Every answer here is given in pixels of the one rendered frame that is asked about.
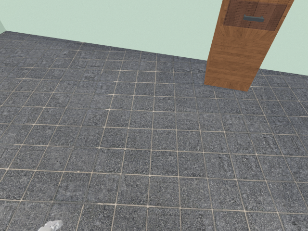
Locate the robot left hand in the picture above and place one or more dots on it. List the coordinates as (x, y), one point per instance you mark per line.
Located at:
(51, 226)

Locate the cabinet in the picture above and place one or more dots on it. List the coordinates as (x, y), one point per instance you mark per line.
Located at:
(237, 53)

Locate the drawer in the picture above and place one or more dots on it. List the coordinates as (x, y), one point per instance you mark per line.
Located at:
(271, 12)

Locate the handle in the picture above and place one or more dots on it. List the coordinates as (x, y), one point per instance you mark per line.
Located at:
(251, 18)

